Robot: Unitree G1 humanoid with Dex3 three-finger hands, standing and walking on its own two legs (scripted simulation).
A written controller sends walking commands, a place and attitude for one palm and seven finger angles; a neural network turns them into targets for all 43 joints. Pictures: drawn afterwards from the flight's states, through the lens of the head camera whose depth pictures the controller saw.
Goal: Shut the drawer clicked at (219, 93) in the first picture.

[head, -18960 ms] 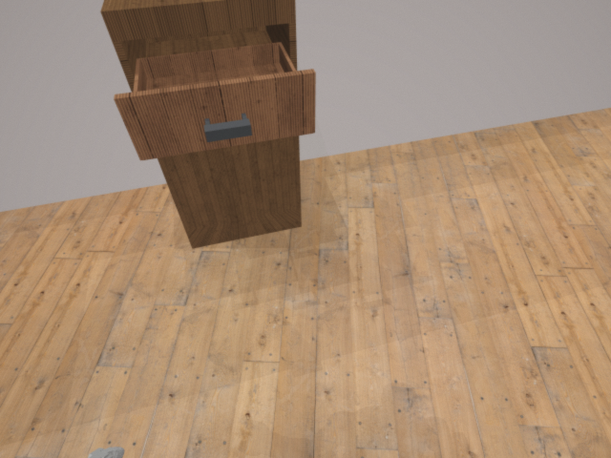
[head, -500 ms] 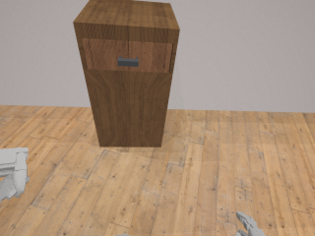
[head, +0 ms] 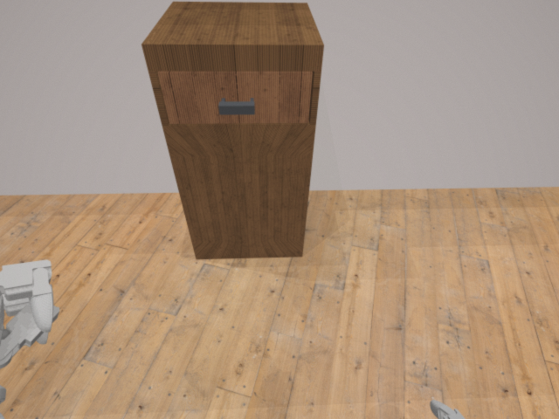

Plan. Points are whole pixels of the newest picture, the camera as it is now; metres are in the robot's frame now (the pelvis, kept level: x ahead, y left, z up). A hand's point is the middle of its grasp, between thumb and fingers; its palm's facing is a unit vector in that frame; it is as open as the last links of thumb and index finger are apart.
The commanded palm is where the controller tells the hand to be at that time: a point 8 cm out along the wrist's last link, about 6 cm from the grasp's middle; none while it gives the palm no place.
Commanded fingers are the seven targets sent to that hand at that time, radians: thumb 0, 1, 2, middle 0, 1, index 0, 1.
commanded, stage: let the arm hang, fingers relaxed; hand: left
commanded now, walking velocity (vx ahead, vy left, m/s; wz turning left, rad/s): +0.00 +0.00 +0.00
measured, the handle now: (237, 104) +0.94 +0.18 +0.01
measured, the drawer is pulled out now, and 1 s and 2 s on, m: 0.00 0.00 0.00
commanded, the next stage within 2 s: look to check the result in 1.08 s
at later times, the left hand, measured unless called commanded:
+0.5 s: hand out of the picture -0.06 +0.20 -0.16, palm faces +0.10 -0.97 -0.24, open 4.7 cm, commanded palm none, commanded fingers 0.00 0.90 0.90 -0.32 -0.43 -0.32 -0.43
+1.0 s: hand out of the picture +0.06 +0.24 -0.14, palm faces +0.05 -0.96 -0.28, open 7.3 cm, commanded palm none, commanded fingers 0.00 0.90 0.90 -0.20 -0.30 -0.20 -0.30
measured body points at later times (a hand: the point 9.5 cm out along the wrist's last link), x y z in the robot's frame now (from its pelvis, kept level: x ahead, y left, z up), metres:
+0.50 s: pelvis -0.01 +0.00 +0.01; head +0.01 +0.00 +0.46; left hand -0.06 +0.25 -0.14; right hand +0.00 -0.24 -0.15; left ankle +0.03 +0.12 -0.73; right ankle +0.02 -0.09 -0.73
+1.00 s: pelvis +0.00 +0.02 +0.02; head +0.01 +0.01 +0.47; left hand +0.06 +0.29 -0.12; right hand +0.05 -0.24 -0.14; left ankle +0.03 +0.12 -0.73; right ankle +0.02 -0.09 -0.73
